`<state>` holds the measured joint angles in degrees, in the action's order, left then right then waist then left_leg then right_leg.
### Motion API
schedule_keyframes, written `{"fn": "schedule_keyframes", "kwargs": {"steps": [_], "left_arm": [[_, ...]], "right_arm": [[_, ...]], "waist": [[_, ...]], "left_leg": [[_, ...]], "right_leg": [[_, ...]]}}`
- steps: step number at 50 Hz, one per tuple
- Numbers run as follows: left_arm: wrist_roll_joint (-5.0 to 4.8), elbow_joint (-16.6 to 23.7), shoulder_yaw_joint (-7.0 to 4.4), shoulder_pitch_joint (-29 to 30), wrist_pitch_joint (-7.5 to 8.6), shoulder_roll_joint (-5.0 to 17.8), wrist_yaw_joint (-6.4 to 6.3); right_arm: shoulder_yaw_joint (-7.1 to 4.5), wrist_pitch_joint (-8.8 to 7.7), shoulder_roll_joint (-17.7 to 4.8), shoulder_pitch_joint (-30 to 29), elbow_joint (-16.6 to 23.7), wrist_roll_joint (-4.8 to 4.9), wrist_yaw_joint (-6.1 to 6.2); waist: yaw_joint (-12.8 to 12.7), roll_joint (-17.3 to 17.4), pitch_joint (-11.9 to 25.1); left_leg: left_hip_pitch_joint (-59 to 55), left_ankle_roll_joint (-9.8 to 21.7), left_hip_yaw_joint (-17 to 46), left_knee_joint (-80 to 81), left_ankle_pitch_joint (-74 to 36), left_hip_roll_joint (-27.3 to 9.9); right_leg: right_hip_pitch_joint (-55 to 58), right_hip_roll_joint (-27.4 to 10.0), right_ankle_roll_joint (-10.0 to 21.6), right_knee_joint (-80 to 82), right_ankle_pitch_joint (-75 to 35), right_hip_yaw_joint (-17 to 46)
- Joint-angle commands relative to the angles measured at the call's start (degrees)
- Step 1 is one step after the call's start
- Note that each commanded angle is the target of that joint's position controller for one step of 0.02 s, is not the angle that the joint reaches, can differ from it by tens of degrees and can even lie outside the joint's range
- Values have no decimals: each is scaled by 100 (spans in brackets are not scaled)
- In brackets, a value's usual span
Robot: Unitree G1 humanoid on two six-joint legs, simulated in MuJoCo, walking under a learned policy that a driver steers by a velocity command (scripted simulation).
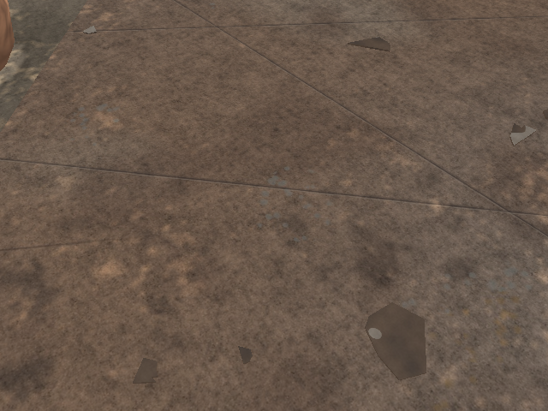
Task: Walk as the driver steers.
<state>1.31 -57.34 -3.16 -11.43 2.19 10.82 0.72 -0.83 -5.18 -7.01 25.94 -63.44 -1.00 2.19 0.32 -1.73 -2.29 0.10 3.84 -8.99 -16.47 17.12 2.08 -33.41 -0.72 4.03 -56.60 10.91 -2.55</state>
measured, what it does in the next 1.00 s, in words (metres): walks ahead, turning right: right foot, then left foot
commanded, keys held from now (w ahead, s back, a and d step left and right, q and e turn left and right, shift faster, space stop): e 0.68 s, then w+e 0.16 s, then w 0.16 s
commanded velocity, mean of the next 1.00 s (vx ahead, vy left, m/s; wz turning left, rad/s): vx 0.12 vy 0.00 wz -0.52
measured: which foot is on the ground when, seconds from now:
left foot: down 0.00-0.16, up 0.18-0.74, down 0.76-1.00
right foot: up 0.00-0.14, down 0.16-0.76, up 0.78-1.00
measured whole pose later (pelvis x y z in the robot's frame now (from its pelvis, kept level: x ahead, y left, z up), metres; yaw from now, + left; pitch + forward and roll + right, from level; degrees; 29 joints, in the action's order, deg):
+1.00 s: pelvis +0.19 +0.02 +0.01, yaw -32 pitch +2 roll -1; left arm 2.6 -47.2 -5.5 -12.8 -0.8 17.4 3.2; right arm -2.8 -3.7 -14.0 20.5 -47.8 -1.6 0.6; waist 1.3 -3.1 1.9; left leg 3.3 2.5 -1.8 -14.8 13.5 0.8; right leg -34.4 3.2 0.1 -60.3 11.9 8.0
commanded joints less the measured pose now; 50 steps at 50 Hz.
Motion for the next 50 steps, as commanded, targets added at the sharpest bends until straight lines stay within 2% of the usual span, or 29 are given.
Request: {"fn": "schedule_keyframes", "kwargs": {"steps": [1, 3, 5, 6, 7, 8, 9, 10, 11, 12, 13, 15, 17, 20, 23, 27, 31, 34, 36, 37, 38, 39, 40, 41, 42, 43, 44, 47, 50], "left_arm": [[-35, 421, 116, 350, -31, -185, 12], [-11, 452, 127, 254, -49, -83, 6], [23, 354, 59, -302, -37, 160, -14], [53, 261, 2, -696, 0, 288, -27], [102, 154, -67, -1132, 67, 413, -45], [121, 173, -197, -1404, 126, 804, -85], [36, 338, -333, -1084, 57, 1339, -116], [-176, 478, -396, -994, -44, 1525, -89], [-174, 620, -342, -550, -129, 1168, -142], [-145, 671, -247, -236, -185, 836, -181], [-101, 669, -192, -160, -199, 661, -202], [-37, 707, -186, -130, -173, 646, -202], [-4, 757, -229, -179, -123, 821, -159], [-24, 850, -287, -290, -175, 993, -150], [-43, 931, -335, -402, -271, 1086, -167], [-15, 1013, -386, -525, -313, 1177, -167], [19, 1115, -415, -494, -326, 1220, -135], [19, 1190, -433, -379, -354, 1252, -95], [-25, 1260, -454, -171, -400, 1254, -53], [-75, 1360, -441, 60, -415, 1176, -55], [-140, 1412, -368, -139, -408, 804, -86], [-130, 1561, -314, -102, -332, 652, -101], [106, 1525, -411, 181, -281, 1239, -76], [133, 1481, -426, 41, -255, 1213, 28], [149, 1383, -404, -191, -256, 1141, 108], [166, 1291, -383, -354, -270, 1059, 175], [153, 1251, -351, -409, -272, 999, 221], [133, 1380, -262, 30, -231, 854, 273], [130, 1452, -226, 432, -199, 869, 265]], "right_arm": [[-25, -19, -586, 53, 198, 23, 116], [-65, 0, -746, 150, 175, 39, 176], [-145, 0, -941, 13, 244, 69, 229], [-178, 14, -992, -118, 306, 77, 229], [-209, 27, -1027, -286, 383, 101, 198], [-252, 32, -1057, -308, 508, 118, 132], [-237, 81, -621, 181, 735, 38, 90], [-218, 160, -673, 411, 822, 33, 19], [-236, 208, -776, -74, 908, -18, -5], [-261, 226, -809, -502, 1032, -45, -4], [-308, 276, -898, -737, 1145, -80, 19], [-298, 472, -769, -568, 1124, -142, 42], [-285, 569, -680, -571, 1191, -89, 49], [-321, 660, -816, -1015, 1426, -76, 50], [-353, 726, -962, -1509, 1666, -58, 42], [-346, 699, -1017, -1804, 1857, -20, 52], [-310, 626, -1054, -1834, 1984, 39, 70], [-283, 555, -1107, -1617, 2039, 115, 89], [-268, 500, -1124, -1049, 1959, 118, 77], [-294, 475, -1206, -661, 1882, 77, 105], [-412, 461, -1717, -594, 1921, 40, 176], [-503, 441, -2289, -971, 2135, -101, 176], [-475, 434, -1977, -1351, 2142, -146, 146], [-392, 387, -1672, -1482, 2167, -105, 117], [-348, 332, -1505, -1607, 2190, -71, 72], [-328, 288, -1455, -1544, 2187, -34, 39], [-315, 247, -1404, -1406, 2168, -43, -6], [-343, 96, -1397, -643, 1879, -69, -151], [-378, 6, -1460, -199, 1665, -40, -201]], "waist": [[-92, 831, -430], [-111, 965, -215], [-349, 1028, 150], [-528, 946, 372], [-791, 748, 582], [-982, 94, 860], [-346, -1011, 1238], [-386, -673, 1977], [-354, -84, 1262], [-233, 284, 419], [-96, 403, 206], [49, 274, 278], [85, 143, 486], [-49, -145, 602], [-223, -351, 533], [-327, -384, 461], [-321, -451, 510], [-228, -534, 572], [93, -465, 700], [359, -404, 525], [260, 681, 515], [193, 1732, 373], [11, 765, -160], [-172, 689, -116], [-302, 680, -47], [-287, 831, 6], [-233, 885, -27], [76, 764, -268], [270, 803, -349]], "left_leg": [[544, 58, -60, -21, -4950, -1108], [542, 75, -157, -544, -5453, -1172], [440, 90, -132, -1333, -6148, -1375], [444, 108, -110, -2011, -5997, -1442], [661, 73, -156, -2994, -5222, -1368], [1342, -119, -287, -4727, -2931, -913], [2735, -319, -40, -6728, 1971, 131], [3072, -338, 988, -7076, 1732, 34], [3422, -362, 1052, -7013, 1368, -197], [3520, -376, 1057, -6452, 1032, -383], [3364, -401, 1122, -5920, 852, -501], [2836, -441, 1065, -5305, 570, -452], [2759, -479, 1048, -4928, 425, -378], [3030, -578, 1126, -4381, 233, -366], [3281, -673, 1228, -3965, 148, -336], [3305, -661, 1328, -3505, 279, -227], [2905, -519, 1357, -2975, 571, -24], [2294, -378, 1354, -2286, 714, 167], [1100, -205, 1227, -1119, 634, 293], [160, -105, 1219, -137, 389, 176], [-523, 85, 2414, 539, 1510, -1011], [-350, 598, 4427, 1147, 2529, -2524], [455, 677, 4021, 1126, 2394, -2353], [730, 580, 3561, 1018, 2020, -2044], [666, 441, 3039, 976, 1561, -1741], [627, 386, 2671, 980, 1322, -1513], [610, 385, 2419, 986, 1174, -1391], [181, 499, 2185, 991, 561, -1392], [-252, 556, 1982, 982, -108, -1432]], "right_leg": [[215, 191, -48, 1234, -546, -518], [823, 393, 34, 1716, -619, -747], [1424, 514, 281, 1832, -445, -743], [1800, 538, 444, 2031, -456, -659], [2370, 517, 607, 2594, -865, -507], [3082, -150, 932, 3042, -2398, 372], [3985, -1780, 1710, 2645, -6139, 2580], [4002, -2171, 2489, 3342, -4729, 3430], [3323, -2035, 2395, 3722, -2784, 3266], [2433, -1706, 2028, 4038, -1898, 2850], [2022, -1373, 1716, 4122, -1750, 2538], [1578, -935, 1372, 4098, -1973, 1951], [1625, -754, 1210, 4004, -2224, 1820], [1826, -651, 960, 4095, -1146, 2031], [1988, -607, 804, 4297, 339, 2447], [2201, -646, 818, 4311, 708, 2893], [2286, -610, 865, 4148, 275, 3171], [2224, -564, 821, 4042, -319, 3404], [1587, -257, 600, 4142, 1294, 3388], [762, 148, 236, 4100, 2250, 3155], [-127, 717, -116, 2690, 2865, 2366], [-1089, 1367, -195, 1091, 2301, 1111], [-1138, 692, -236, 510, 1417, 1191], [-781, 631, -250, 196, 979, 1174], [-693, 591, -308, -209, 681, 1093], [-680, 587, -337, -574, 548, 981], [-758, 517, -351, -797, 450, 914], [-1261, 423, -376, -682, 112, 1037], [-1438, 363, -450, -74, -27, 1010]]}}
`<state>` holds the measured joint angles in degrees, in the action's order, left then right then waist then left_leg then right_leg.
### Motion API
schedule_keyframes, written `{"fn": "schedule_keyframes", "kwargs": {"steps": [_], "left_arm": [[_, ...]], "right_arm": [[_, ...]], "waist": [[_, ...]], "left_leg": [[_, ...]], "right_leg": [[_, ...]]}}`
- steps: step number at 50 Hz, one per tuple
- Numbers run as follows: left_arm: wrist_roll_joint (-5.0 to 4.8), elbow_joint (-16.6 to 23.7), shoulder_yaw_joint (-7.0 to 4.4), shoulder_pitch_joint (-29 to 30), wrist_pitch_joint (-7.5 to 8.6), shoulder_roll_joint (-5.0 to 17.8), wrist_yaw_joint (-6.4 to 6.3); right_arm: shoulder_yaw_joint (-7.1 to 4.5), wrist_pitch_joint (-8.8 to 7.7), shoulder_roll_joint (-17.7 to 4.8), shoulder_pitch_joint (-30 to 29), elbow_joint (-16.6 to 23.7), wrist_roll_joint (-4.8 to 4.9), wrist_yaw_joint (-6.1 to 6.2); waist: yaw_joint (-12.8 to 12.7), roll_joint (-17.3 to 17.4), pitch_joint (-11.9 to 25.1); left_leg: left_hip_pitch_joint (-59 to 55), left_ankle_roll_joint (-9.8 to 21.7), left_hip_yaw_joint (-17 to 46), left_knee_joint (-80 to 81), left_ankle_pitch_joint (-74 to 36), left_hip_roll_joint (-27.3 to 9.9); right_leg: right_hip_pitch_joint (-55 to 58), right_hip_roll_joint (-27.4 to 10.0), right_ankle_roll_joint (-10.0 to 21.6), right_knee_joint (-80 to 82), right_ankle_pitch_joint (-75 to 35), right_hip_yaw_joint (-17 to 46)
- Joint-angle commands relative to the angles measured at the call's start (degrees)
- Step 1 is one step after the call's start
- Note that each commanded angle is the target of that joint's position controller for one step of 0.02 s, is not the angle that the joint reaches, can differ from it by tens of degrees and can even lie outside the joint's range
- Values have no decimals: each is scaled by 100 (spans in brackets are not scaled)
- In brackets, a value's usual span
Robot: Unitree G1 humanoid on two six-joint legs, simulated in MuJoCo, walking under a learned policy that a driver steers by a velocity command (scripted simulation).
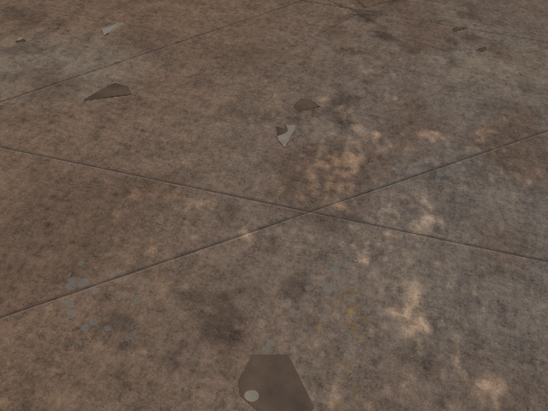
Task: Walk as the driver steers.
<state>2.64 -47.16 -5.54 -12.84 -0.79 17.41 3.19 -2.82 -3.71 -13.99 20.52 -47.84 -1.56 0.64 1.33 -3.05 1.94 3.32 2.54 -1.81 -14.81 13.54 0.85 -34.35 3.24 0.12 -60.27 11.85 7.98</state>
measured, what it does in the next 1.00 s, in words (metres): walks ahead, turning left: right foot, then left foot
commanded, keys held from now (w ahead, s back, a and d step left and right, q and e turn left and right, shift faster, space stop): w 0.28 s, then w+q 0.50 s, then q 0.22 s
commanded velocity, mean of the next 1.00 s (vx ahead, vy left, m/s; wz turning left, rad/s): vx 0.43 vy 0.00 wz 0.22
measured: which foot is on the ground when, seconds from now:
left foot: down 0.00-0.24, up 0.26-0.74, down 0.76-1.00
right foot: up 0.00-0.22, down 0.24-0.78, up 0.80-1.00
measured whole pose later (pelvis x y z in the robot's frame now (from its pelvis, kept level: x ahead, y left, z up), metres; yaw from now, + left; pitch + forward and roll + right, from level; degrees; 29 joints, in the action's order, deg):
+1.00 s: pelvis +0.49 -0.02 -0.01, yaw +19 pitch +1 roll +0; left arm 2.1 -44.0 -1.6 -7.6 2.0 14.3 -0.7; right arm -3.9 -1.9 -15.8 16.3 -49.4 -0.2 -0.7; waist 1.0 -1.0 -5.5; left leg 12.7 8.4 1.3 -22.1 9.6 8.7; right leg -35.5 -5.0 -2.2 -62.9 17.4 3.3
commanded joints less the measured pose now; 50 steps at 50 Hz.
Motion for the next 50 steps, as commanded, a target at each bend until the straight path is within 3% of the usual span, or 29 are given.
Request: {"fn": "schedule_keyframes", "kwargs": {"steps": [1, 5, 8, 10, 11, 12, 13, 14, 15, 16, 17, 19, 21, 25, 28, 31, 34, 36, 37, 38, 39, 40, 41, 42, 43, 45, 46, 48, 50], "left_arm": [[-6, 474, 32, 731, 112, 194, 23], [-8, 723, 205, 1473, 189, -48, 102], [-47, 845, 278, 1709, 240, -102, 92], [-69, 711, 233, 1170, 292, 16, 5], [-53, 446, 176, 397, 350, 102, -64], [30, 139, 81, -545, 427, 358, -151], [158, 46, -52, -1510, 465, 928, -254], [12, -38, -104, -1599, 430, 1207, -280], [-93, -37, -29, -1094, 411, 894, -283], [-109, 44, 79, -575, 438, 513, -267], [-105, 83, 154, -254, 477, 247, -252], [-143, 17, 237, -134, 565, 3, -287], [-164, -121, 237, -357, 675, 45, -303], [-166, -307, 265, -684, 747, -4, -325], [-172, -404, 305, -777, 768, -26, -353], [-186, -572, 308, -1086, 763, 94, -436], [-159, -679, 276, -1168, 706, 338, -530], [-109, -672, 222, -1068, 603, 534, -598], [-88, -622, 198, -1008, 549, 603, -593], [-111, -520, 187, -855, 526, 640, -546], [-134, -269, 293, -1083, 558, 99, -457], [-220, 57, 244, -947, 593, 193, -388], [-169, 158, 247, -410, 650, 308, -374], [-224, 216, 276, -350, 704, 273, -376], [-191, 138, 265, -430, 678, 242, -403], [-29, 133, 274, -626, 422, 169, -409], [-9, 174, 277, -635, 314, 120, -404], [-37, 269, 293, -564, 205, 56, -395], [-56, 416, 295, -272, 161, 83, -397]], "right_arm": [[-182, -155, -766, 430, 50, 28, -53], [-159, -177, -701, 659, -166, 49, -81], [-175, -147, -790, 898, -359, 37, -85], [-184, -111, -884, 828, -429, 55, -70], [-171, -89, -886, 728, -458, 103, -65], [-129, -86, -800, 679, -421, 148, -61], [21, -99, -321, 646, -75, 245, -109], [-28, -93, -331, 823, -55, 174, -99], [-136, -42, -666, 416, -65, 101, -76], [-99, -77, -520, 268, -45, 118, -130], [-85, -56, -398, 267, -124, 127, -158], [-84, 99, -281, 509, -303, -6, -236], [-117, 180, -253, 435, -291, -12, -300], [-111, 217, -179, -409, -25, -1, -347], [-25, 177, -65, -1063, 203, -1, -393], [69, 168, 7, -1719, 461, -20, -445], [40, 179, -150, -1605, 509, -29, -408], [-43, 193, -356, -869, 331, -50, -354], [-130, 167, -537, -256, 151, -70, -326], [-255, 136, -783, 489, -62, -133, -268], [-427, 165, -1383, 632, -56, -131, -174], [-488, 206, -1623, 388, 80, 22, -197], [-461, 224, -1429, 144, 75, 139, -160], [-387, 211, -1159, -131, 104, 147, -120], [-322, 188, -919, -377, 138, 128, -112], [-239, 131, -733, -596, 191, 173, -101], [-240, 85, -786, -547, 184, 165, -116], [-288, 68, -995, -435, 174, 137, -116], [-294, 121, -1031, -283, 186, 141, -88]], "waist": [[215, 958, -786], [344, 1095, -809], [363, 1264, -810], [1, 1261, -593], [-418, 1029, -193], [-793, 775, 472], [-1112, -292, 1403], [-912, -911, 1540], [-722, -235, 664], [-495, -78, 79], [-312, -39, -188], [-79, -261, -417], [3, -212, -483], [-61, -155, -748], [-134, -98, -842], [-295, -18, -922], [-147, -116, -609], [216, -300, -140], [474, -285, 220], [889, -4, 587], [613, 1086, 1030], [418, 1431, 1431], [411, 562, 734], [200, 289, 134], [-72, -91, -196], [-341, 22, -194], [-381, 116, -112], [-398, 288, 39], [-288, 473, 127]], "left_leg": [[-654, 702, 1182, 805, -1, -1319], [-486, 728, 738, 646, -1172, -1296], [-323, 733, 607, 346, -2180, -1409], [-253, 669, 541, -194, -3526, -1512], [-124, 545, 250, -1069, -4253, -1335], [564, 406, -2, -2183, -3764, -1091], [2225, 150, -337, -4131, -1343, -625], [3281, 148, 17, -5284, 1705, 55], [3618, 255, 464, -5647, 1246, -319], [3505, 289, 508, -5428, 727, -496], [3250, 276, 482, -5137, 446, -613], [2914, 163, 435, -4932, 196, -662], [3054, 119, 419, -4970, -40, -583], [3750, 31, 341, -4546, -811, -557], [3608, 35, 22, -3499, -1458, -458], [3360, 178, -419, -2545, -1602, -353], [2821, 487, -749, -2144, -1030, 55], [2052, 758, -824, -2115, -397, 378], [1309, 921, -676, -1883, -225, 490], [135, 1162, -248, -1366, -154, 336], [-1305, 1699, 1868, -1377, -66, -1206], [-2087, 2558, 4628, -543, -925, -2123], [-1560, 2319, 3724, -372, -1570, -1986], [-714, 2090, 2990, -323, -2590, -1861], [-45, 1806, 2392, -309, -3559, -1550], [668, 1514, 1631, -261, -4376, -1093], [762, 1463, 1481, -304, -4840, -961], [787, 1332, 1251, -403, -5342, -737], [655, 1131, 1203, -531, -5456, -591]], "right_leg": [[-1330, -77, -78, 554, -160, -122], [-649, -393, -58, 1809, -270, -974], [202, -287, 202, 2517, 173, -1377], [1168, -42, 482, 2907, 255, -1472], [2194, 97, 632, 3375, -84, -1474], [3669, -185, 790, 3407, -135, -1129], [5401, -1968, 1246, 3760, 1358, 1107], [5467, -2849, 1606, 4511, 1057, 3188], [4760, -2537, 1447, 4463, 1010, 2412], [3929, -2269, 1272, 4629, 502, 1566], [3385, -1950, 1044, 4850, 154, 918], [2837, -1584, 820, 5134, -406, 116], [2821, -1521, 787, 5217, -1241, -305], [2907, -1441, 723, 5351, -2083, -1002], [2934, -1326, 626, 5283, -2784, -1482], [3311, -1470, 567, 5235, -3413, -1698], [4019, -1611, 451, 4446, -5523, -1927], [4218, -1720, 426, 3182, -6663, -2027], [4011, -1740, 469, 2180, -6292, -2004], [3224, -1558, 449, 698, -4947, -2096], [1401, -881, 290, -1325, -584, -2109], [-282, 137, 133, -2752, 1992, -1040], [-764, -356, 169, -2587, 1330, -446], [-586, -549, 128, -2144, 914, -543], [-243, -702, 62, -1687, 842, -568], [385, -791, -119, -1067, 863, -581], [486, -741, -191, -874, 827, -648], [456, -671, -289, -446, 535, -752], [268, -633, -345, -52, 206, -808]]}}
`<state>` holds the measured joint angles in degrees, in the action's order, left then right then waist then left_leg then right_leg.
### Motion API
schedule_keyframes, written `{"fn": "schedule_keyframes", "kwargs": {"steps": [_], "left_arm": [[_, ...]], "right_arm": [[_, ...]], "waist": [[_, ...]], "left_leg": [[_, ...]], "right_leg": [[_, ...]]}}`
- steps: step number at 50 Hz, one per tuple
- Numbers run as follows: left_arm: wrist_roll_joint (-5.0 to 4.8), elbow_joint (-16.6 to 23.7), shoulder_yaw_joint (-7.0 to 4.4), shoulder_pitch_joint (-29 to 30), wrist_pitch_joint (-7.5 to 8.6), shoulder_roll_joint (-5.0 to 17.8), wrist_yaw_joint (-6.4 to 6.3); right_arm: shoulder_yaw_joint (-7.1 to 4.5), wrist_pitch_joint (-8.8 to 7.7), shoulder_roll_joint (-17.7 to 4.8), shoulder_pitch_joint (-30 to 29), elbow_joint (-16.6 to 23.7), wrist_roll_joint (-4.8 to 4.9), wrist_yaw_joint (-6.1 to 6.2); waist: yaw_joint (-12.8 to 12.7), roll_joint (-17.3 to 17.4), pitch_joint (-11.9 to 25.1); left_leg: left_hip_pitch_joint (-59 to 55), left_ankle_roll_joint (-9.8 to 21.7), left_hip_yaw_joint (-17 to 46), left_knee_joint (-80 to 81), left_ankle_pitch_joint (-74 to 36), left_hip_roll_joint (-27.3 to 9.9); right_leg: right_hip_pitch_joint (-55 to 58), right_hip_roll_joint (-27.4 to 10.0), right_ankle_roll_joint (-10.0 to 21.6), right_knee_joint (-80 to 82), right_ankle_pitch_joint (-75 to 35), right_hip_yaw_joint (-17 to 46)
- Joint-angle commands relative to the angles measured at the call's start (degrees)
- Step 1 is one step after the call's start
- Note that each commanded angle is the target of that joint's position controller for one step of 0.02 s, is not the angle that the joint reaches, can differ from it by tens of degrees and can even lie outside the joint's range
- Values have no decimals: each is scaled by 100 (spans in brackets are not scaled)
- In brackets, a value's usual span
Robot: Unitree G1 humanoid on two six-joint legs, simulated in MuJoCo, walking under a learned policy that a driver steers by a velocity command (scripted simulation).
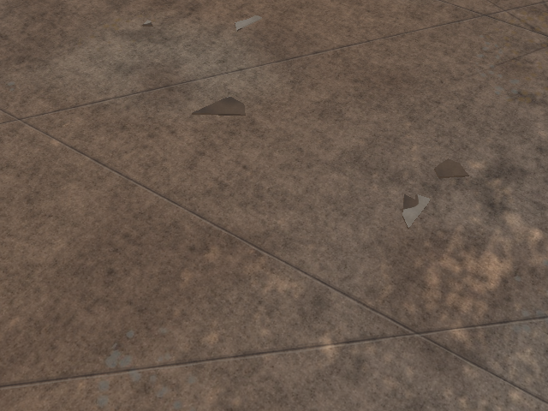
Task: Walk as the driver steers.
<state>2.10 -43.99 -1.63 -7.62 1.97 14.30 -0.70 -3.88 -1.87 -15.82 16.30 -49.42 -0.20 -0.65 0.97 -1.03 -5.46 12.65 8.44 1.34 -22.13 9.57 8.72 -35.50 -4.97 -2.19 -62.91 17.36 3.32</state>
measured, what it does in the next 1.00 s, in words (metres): walks ahead, turning left: right foot, then left foot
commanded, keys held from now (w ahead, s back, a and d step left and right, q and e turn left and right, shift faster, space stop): q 0.52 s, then no key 0.48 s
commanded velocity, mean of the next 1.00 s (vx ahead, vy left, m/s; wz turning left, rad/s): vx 0.05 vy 0.00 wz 0.43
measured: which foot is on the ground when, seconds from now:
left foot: down 0.00-0.30, up 0.32-0.74, down 0.76-1.00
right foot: up 0.00-0.28, down 0.30-0.74, up 0.76-1.00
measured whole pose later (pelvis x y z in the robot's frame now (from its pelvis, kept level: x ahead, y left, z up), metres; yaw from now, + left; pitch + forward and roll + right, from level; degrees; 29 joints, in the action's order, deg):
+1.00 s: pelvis +0.10 -0.04 +0.00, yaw +25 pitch -1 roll +0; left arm 0.6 -46.9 -1.7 -15.8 -3.4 15.2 -0.5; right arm 0.9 0.5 -11.9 10.2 -44.4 -1.1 0.9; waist -1.2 -2.1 -1.8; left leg 10.4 3.3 1.3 -24.1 12.9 3.1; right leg -15.0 -0.8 -0.6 -36.9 23.1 -0.1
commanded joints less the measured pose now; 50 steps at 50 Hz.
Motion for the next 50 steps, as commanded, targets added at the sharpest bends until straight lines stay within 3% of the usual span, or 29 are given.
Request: {"fn": "schedule_keyframes", "kwargs": {"steps": [1, 5, 10, 12, 14, 15, 16, 17, 18, 19, 20, 21, 22, 24, 28, 31, 33, 36, 37, 38, 39, 40, 41, 42, 44, 47, 50], "left_arm": [[-7, 178, -97, -610, -132, 426, -10], [-56, 445, -74, 45, -174, 525, -17], [-127, 621, -48, 374, -112, 683, -63], [-161, 598, -52, 145, -61, 765, -91], [-131, 482, -69, -450, 25, 822, -143], [-59, 448, -133, -875, 94, 1093, -208], [-97, 618, -223, -715, 24, 1664, -248], [-229, 560, -199, -926, -94, 1353, -194], [-212, 633, -109, -792, -139, 1004, -177], [-194, 684, -48, -492, -176, 768, -183], [-152, 734, -27, -252, -211, 727, -200], [-110, 744, -48, -163, -216, 787, -221], [-69, 744, -71, -166, -213, 826, -211], [-54, 722, -104, -298, -182, 851, -189], [-56, 618, -169, -556, -177, 926, -154], [-37, 584, -206, -492, -195, 1001, -74], [-22, 526, -237, -539, -233, 1083, -15], [-112, 424, -250, -551, -332, 1136, 31], [-113, 332, -244, -796, -337, 1061, 52], [-69, 420, -136, -1025, -335, 587, 112], [-128, 616, -68, -728, -404, 437, 39], [-140, 557, -131, -474, -488, 721, 10], [-195, 456, -160, -573, -518, 701, 47], [-196, 292, -173, -773, -508, 697, 66], [-83, 79, -189, -1031, -481, 691, 68], [-128, 33, -97, -875, -468, 440, 39], [-185, -60, -60, -845, -467, 405, -44]], "right_arm": [[-184, -25, -837, 217, 351, 11, 60], [-201, 118, -864, 506, 395, 1, 140], [-245, 238, -955, 564, 529, -103, 191], [-266, 267, -1011, 347, 641, -119, 192], [-264, 247, -1034, -131, 794, -37, 169], [-199, 193, -831, -193, 945, 63, 147], [-113, 199, -386, 545, 1053, 127, 167], [-206, 303, -854, 869, 862, -97, 223], [-255, 372, -970, 676, 753, -166, 214], [-257, 429, -940, 399, 748, -158, 153], [-253, 494, -880, 246, 799, -115, 80], [-231, 548, -829, 207, 831, -85, 3], [-209, 576, -791, 234, 816, -43, -44], [-187, 597, -754, 107, 894, -5, -85], [-103, 652, -626, -268, 1063, -68, -123], [9, 651, -456, -413, 1127, -54, -140], [49, 625, -459, -438, 1137, -36, -120], [114, 508, -379, -49, 978, -64, -75], [119, 447, -493, -46, 960, -111, -44], [98, 381, -830, -88, 1051, -204, -4], [1, 369, -1273, -385, 1134, -173, 34], [63, 322, -923, -457, 1092, -205, 55], [173, 288, -637, -760, 1075, -173, 75], [219, 273, -519, -951, 1070, -178, 98], [255, 200, -448, -859, 995, -105, 163], [284, 160, -402, -588, 803, -69, 174], [264, 179, -449, -519, 638, -84, 207]], "waist": [[-177, 359, 893], [119, 556, 901], [243, 627, 722], [112, 689, 681], [-321, 681, 685], [-467, 143, 1060], [-11, -1372, 1567], [-8, -1155, 1875], [19, -475, 1422], [41, -227, 1045], [99, -424, 850], [101, -738, 755], [84, -824, 768], [29, -764, 871], [-128, -757, 830], [-156, -843, 809], [-205, -966, 821], [38, -753, 814], [26, -414, 750], [-131, 918, 879], [-58, 1733, 426], [31, 1170, 241], [-191, 1022, 185], [-322, 977, 193], [-316, 989, 474], [-163, 819, 659], [-92, 882, 672]], "left_leg": [[-361, 436, 918, 145, -4975, -1331], [-808, 206, 1318, -55, -4403, -1363], [-1192, 326, 1978, -497, -4315, -1559], [-1049, 217, 2255, -701, -4054, -1504], [-490, -137, 2329, -1141, -3381, -1123], [8, -420, 2031, -2014, -2416, -805], [1120, -705, 896, -3441, 1931, 241], [1395, -751, 478, -4353, 3232, 139], [1502, -812, 550, -4801, 2793, -112], [1525, -893, 475, -4823, 2348, -286], [1515, -972, 422, -4745, 2023, -415], [1464, -1057, 328, -4765, 1776, -449], [1383, -1110, 233, -4808, 1622, -418], [1392, -1148, 168, -4649, 1527, -419], [1381, -1100, 97, -3832, 1535, -595], [797, -950, -54, -2799, 1666, -664], [446, -845, -223, -2200, 1726, -620], [-516, -629, -412, -429, 768, -567], [-894, -551, -30, 334, 334, -725], [-1257, -356, 1715, 1080, 656, -2108], [11, 368, 2496, 1087, -137, -2995], [342, 527, 2171, 1066, -190, -2772], [389, 428, 1712, 1033, -308, -2442], [302, 246, 1321, 961, -621, -2116], [-244, 176, 929, 630, -1886, -1867], [-635, 204, 849, 333, -2369, -1884], [-680, 201, 1031, 144, -2139, -1886]], "right_leg": [[292, 201, -129, 398, -487, -339], [15, 266, -115, 1072, -836, -213], [92, 494, 44, 1841, -361, -21], [642, 604, 166, 2430, -191, 63], [1926, 684, 323, 3760, -812, 53], [3017, -131, 538, 4197, -1859, 681], [4096, -1888, 1303, 4093, -4565, 2452], [3851, -2243, 1861, 4006, -5159, 3020], [3493, -1919, 1805, 4059, -4649, 2388], [3097, -1485, 1592, 4196, -3887, 1663], [2864, -1131, 1369, 4369, -3194, 1160], [2675, -895, 1296, 4454, -3021, 792], [2585, -774, 1285, 4474, -3047, 530], [2669, -825, 1360, 4504, -3013, 316], [2708, -1019, 1499, 4649, -2091, 249], [2402, -1006, 1465, 4646, -1464, 116], [2316, -1021, 1461, 4555, -1387, 131], [1976, -930, 1193, 4043, -1766, -31], [1643, -797, 831, 3810, -1388, -163], [1071, -271, 388, 2697, 11, -673], [946, 398, 207, 2403, 1448, -709], [1267, 237, 199, 1788, 1276, -289], [1331, 295, 224, 1621, 977, -220], [1407, 321, 233, 1625, 705, -245], [1470, 396, 198, 1582, 557, -336], [1707, 416, 138, 2247, 662, -343], [2069, 513, 147, 3242, 449, -416]]}}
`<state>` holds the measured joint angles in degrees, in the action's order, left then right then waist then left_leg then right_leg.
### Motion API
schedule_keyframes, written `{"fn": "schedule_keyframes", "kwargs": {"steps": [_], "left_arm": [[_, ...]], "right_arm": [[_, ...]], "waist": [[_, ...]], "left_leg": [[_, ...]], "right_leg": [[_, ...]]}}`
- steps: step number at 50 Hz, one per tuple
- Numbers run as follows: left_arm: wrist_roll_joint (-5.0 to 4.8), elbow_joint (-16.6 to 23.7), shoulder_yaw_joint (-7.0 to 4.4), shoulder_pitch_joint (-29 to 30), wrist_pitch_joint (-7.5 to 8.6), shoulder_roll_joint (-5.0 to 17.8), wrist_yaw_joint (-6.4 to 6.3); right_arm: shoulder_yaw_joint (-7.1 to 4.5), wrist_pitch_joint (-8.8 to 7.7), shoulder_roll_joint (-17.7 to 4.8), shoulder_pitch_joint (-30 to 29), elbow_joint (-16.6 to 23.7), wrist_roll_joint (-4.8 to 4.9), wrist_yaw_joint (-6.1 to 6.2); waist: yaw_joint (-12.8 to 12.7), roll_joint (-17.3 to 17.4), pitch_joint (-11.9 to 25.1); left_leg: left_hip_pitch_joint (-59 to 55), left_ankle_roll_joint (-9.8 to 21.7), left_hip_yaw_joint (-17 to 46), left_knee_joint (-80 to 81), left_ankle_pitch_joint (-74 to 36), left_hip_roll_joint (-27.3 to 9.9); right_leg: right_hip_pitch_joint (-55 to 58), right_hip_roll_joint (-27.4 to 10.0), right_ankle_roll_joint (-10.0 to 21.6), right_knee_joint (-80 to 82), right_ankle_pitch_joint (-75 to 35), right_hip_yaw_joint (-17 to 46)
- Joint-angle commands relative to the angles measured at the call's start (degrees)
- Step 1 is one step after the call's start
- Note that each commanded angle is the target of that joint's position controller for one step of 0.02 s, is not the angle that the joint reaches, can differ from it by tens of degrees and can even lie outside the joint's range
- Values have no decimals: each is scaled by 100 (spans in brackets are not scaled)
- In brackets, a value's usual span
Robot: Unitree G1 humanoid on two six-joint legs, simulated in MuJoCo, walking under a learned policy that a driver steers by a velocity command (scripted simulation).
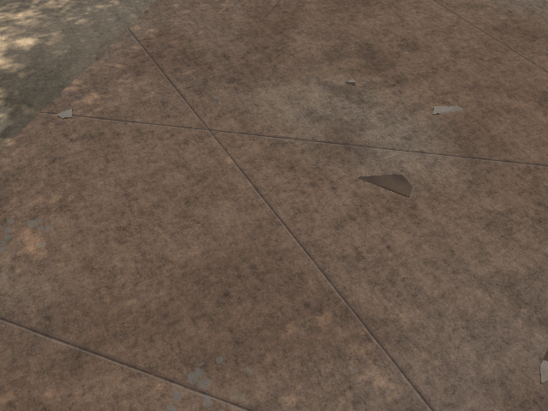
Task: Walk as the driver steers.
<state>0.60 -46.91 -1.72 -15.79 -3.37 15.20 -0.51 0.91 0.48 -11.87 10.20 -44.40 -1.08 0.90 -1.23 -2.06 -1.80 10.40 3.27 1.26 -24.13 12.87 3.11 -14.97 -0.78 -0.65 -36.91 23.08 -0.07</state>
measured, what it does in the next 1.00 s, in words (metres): walks ahead: right foot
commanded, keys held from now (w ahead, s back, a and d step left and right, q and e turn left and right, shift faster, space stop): no key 0.40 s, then w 0.60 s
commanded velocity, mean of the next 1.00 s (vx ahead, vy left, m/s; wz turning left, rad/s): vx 0.19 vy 0.00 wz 0.02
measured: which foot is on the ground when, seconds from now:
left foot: down 0.00-1.00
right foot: up 0.00-0.04, down 0.06-0.68, up 0.70-1.00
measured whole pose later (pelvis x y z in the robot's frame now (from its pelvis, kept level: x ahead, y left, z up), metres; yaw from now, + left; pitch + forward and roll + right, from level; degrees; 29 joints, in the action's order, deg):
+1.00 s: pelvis +0.15 +0.01 +0.00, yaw +0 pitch +1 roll +0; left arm 1.6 -52.6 -2.1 -2.3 1.5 12.7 2.3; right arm -0.3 -5.5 -9.0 30.0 -63.8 -1.1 0.8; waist 3.4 -1.6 -1.4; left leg -6.5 3.8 -0.8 -9.0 16.9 3.4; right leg -35.4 -2.9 2.2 -43.1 7.1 -4.3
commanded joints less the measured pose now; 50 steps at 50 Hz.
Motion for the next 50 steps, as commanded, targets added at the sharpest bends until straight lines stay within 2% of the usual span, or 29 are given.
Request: {"fn": "schedule_keyframes", "kwargs": {"steps": [1, 2, 3, 4, 5, 6, 7, 10, 20, 21, 23, 24, 25, 27, 28, 29, 31, 32, 33, 34, 35, 36, 37, 38, 39, 41, 44, 47, 50], "left_arm": [[-36, 146, -34, -156, 93, 280, -90], [0, 68, -22, -257, 143, 304, -115], [64, 31, -37, -293, 212, 480, -138], [47, 15, -93, -106, 255, 797, -124], [-26, -53, -73, 33, 276, 621, -60], [-13, -99, -20, 16, 303, 433, -26], [6, -159, -9, 8, 314, 407, -29], [0, -358, -2, -37, 344, 412, -84], [5, -909, 46, -32, 354, 307, -115], [11, -978, 43, -112, 348, 312, -113], [29, -1009, -49, -186, 287, 524, -97], [39, -1011, -72, -248, 257, 557, -79], [31, -1048, -88, -398, 249, 565, -69], [43, -1183, -176, -620, 279, 679, -80], [48, -1181, -194, -592, 315, 653, -71], [61, -1157, -211, -477, 358, 668, -52], [15, -1082, -238, -89, 410, 665, -17], [-13, -1030, -252, 123, 414, 639, -4], [8, -968, -244, 250, 428, 531, 2], [31, -824, -164, 431, 480, 222, 25], [26, -587, -64, 561, 545, -149, 75], [172, -542, -162, 689, 565, 305, 100], [139, -576, -170, 665, 610, 295, 169], [104, -679, -151, 524, 660, 204, 225], [120, -735, -162, 466, 684, 192, 264], [173, -770, -165, 496, 645, 147, 307], [153, -553, -130, 1022, 576, 26, 299], [112, -211, -51, 1808, 560, -83, 290], [60, -11, -12, 2171, 557, -77, 276]], "right_arm": [[-223, -48, -857, 18, 97, 31, 64], [-220, -58, -835, -3, 67, 62, 74], [-184, -92, -721, 87, 46, 63, 63], [-209, -107, -702, 351, -9, 64, 25], [-206, -82, -696, 263, -168, 48, 25], [-228, -60, -765, 163, -250, 35, 35], [-254, -50, -811, 134, -321, 41, 35], [-255, -60, -747, 177, -530, 45, 25], [-220, -58, -651, 411, -1304, 57, 76], [-217, -52, -645, 493, -1377, 54, 76], [-279, -5, -773, 545, -1399, 17, 59], [-287, 14, -762, 478, -1359, -16, 33], [-266, 3, -643, 368, -1291, -35, 3], [-197, -91, -329, 261, -1187, -98, -63], [-218, -151, -423, 216, -1145, -109, -85], [-245, -209, -496, 261, -1125, -84, -112], [-244, -304, -392, 649, -1218, -37, -159], [-249, -340, -310, 1126, -1402, -5, -144], [-286, -367, -368, 1615, -1608, -2, -100], [-363, -420, -680, 2202, -1735, -66, -29], [-505, -435, -1263, 2755, -1831, -28, -24], [-493, -400, -1149, 2501, -1847, -59, -17], [-434, -434, -909, 1935, -1646, -57, -38], [-402, -495, -776, 1640, -1540, -32, -54], [-373, -550, -691, 1516, -1488, 0, -43], [-309, -629, -503, 1711, -1587, 13, -22], [-261, -652, -426, 2131, -1767, 25, -7], [-230, -641, -432, 2191, -1796, 3, 5], [-243, -647, -537, 2253, -1849, -7, 25]], "waist": [[24, 892, 333], [-44, 746, 382], [16, 513, 478], [330, 44, 287], [209, -146, 135], [111, -155, 16], [88, -147, -27], [98, -90, 5], [95, 186, -128], [91, 174, -6], [60, 36, -201], [15, -40, -483], [-62, -197, -675], [-84, -719, -710], [-72, -620, -664], [20, -524, -580], [318, -509, -556], [540, -487, -584], [711, -213, -638], [915, 757, -534], [998, 1898, -405], [759, 1162, -755], [449, 716, -901], [285, 573, -817], [188, 530, -692], [183, 562, -472], [270, 647, -463], [392, 727, -610], [437, 855, -667]], "left_leg": [[-342, 611, 1031, 253, -2281, -1255], [-77, 424, 1056, 234, -1915, -1198], [224, 215, 1050, 215, -1408, -1068], [328, 113, 789, 359, -907, -691], [-4, 55, 628, 503, -593, -540], [-177, 45, 624, 431, -570, -562], [-218, 62, 635, 363, -664, -598], [-202, 57, 656, 403, -818, -649], [-84, -48, 636, 623, -532, -644], [-100, -30, 590, 606, -10, -572], [361, 119, 427, 246, 1722, -299], [791, 179, 419, 78, 2251, -238], [1168, 188, 343, -217, 2273, -176], [1442, 79, -288, -1247, 1083, -84], [1411, 67, -279, -1543, 909, -247], [1315, 85, -252, -1578, 1065, -302], [488, 185, -418, -859, 1042, -243], [-378, 235, -560, -286, 751, -87], [-1137, 253, -429, 151, 764, -17], [-1806, 380, 1005, 990, 1711, -972], [-2104, 843, 3335, 1992, 3262, -2274], [-1446, 1134, 3626, 2008, 3430, -2528], [-1124, 1071, 3133, 1950, 3006, -2285], [-1057, 926, 2584, 1986, 2291, -2004], [-1110, 809, 2105, 2016, 1553, -1792], [-1280, 716, 1384, 1912, 121, -1509], [-1398, 763, 867, 1733, -1378, -1412], [-1134, 773, 528, 1702, -2131, -1294], [-1103, 762, 383, 1661, -2660, -1359]], "right_leg": [[367, 92, 19, 1242, -696, -95], [875, -57, 45, 1753, -1513, 64], [1322, -439, 85, 1804, -2036, 463], [1152, -676, 206, 1510, -2584, 663], [623, -611, 276, 1524, -2218, 611], [405, -541, 245, 1665, -1856, 582], [357, -485, 220, 1762, -1666, 550], [491, -462, 232, 1820, -1656, 542], [515, -466, 327, 1954, -1269, 595], [551, -408, 356, 1984, -688, 583], [295, -315, 577, 1955, 1209, 723], [140, -430, 717, 2095, 1936, 973], [184, -653, 871, 2296, 2307, 1348], [453, -1428, 1246, 2911, 2392, 2286], [360, -1608, 1344, 3075, 2109, 2426], [333, -1585, 1332, 3072, 1836, 2318], [-150, -1240, 1160, 2830, 1540, 1673], [-724, -968, 1042, 2502, 1560, 1311], [-1299, -668, 927, 1912, 1495, 1003], [-2027, -197, 721, 502, 1067, 389], [-2989, 428, 558, -1075, 811, -383], [-3082, 80, 655, -1899, 591, 73], [-3027, -133, 690, -2155, 51, 214], [-2865, -249, 652, -2175, -365, 219], [-2717, -325, 584, -2110, -686, 144], [-2621, -309, 440, -2106, -1061, -68], [-2856, -274, 267, -1860, -1288, -304], [-2606, -164, 199, -928, -1587, -534], [-2047, -33, 350, -85, -1768, -675]]}}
